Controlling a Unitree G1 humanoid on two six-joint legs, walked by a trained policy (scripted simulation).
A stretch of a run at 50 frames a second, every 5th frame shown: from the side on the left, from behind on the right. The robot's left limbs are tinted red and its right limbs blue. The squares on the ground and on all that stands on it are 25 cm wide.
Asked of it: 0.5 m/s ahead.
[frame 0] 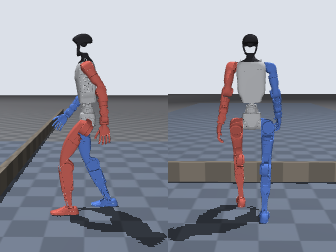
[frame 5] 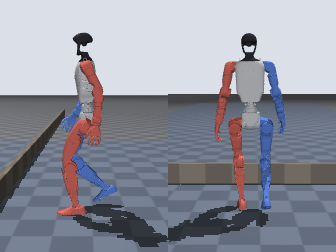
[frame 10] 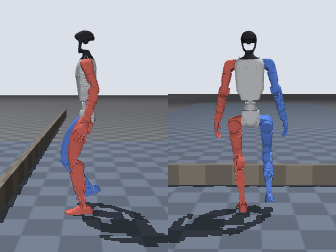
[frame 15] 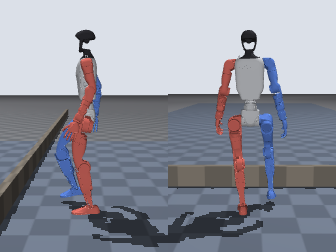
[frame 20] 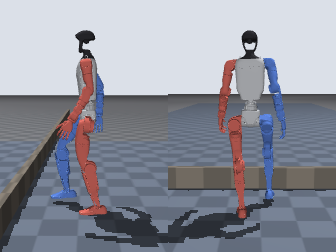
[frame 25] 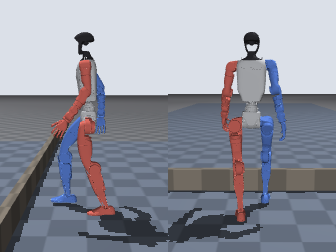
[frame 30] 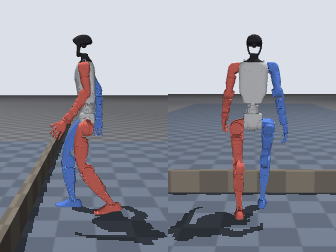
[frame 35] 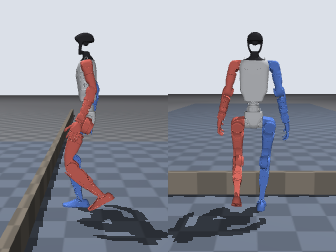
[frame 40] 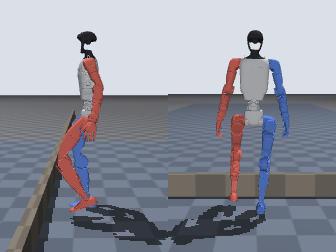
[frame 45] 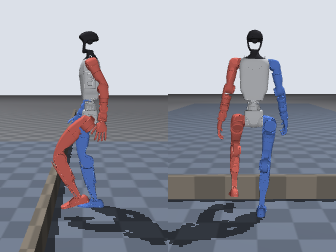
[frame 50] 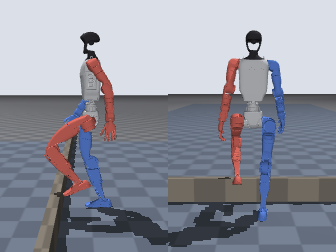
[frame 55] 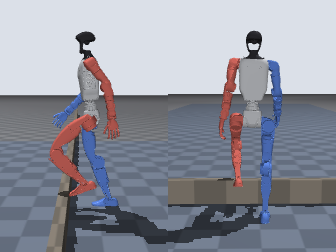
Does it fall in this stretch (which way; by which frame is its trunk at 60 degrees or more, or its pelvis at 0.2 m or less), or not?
no
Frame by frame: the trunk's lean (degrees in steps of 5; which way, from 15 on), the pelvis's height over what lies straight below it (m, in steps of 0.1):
0: 5, 0.8
5: 5, 0.8
10: 5, 0.8
15: 0, 0.8
20: 5, 0.8
25: 5, 0.8
30: 5, 0.8
35: 5, 0.8
40: 0, 0.8
45: 0, 0.8
50: 0, 0.8
55: 5, 0.8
